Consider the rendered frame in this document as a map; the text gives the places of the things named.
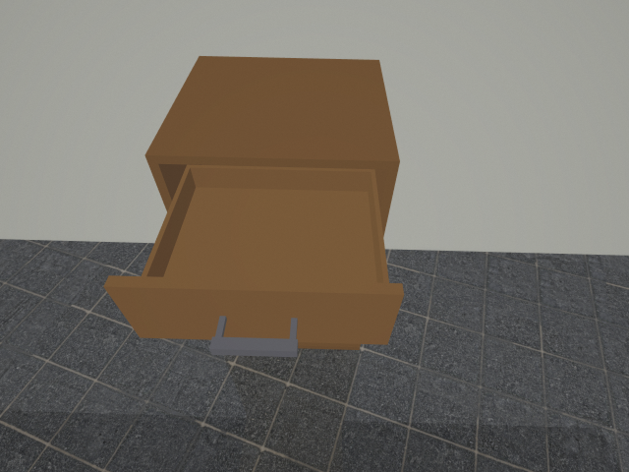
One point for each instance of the drawer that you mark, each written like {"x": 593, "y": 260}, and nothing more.
{"x": 262, "y": 245}

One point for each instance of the cabinet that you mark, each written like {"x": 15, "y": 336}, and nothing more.
{"x": 279, "y": 112}

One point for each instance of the handle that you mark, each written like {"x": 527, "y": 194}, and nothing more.
{"x": 245, "y": 346}

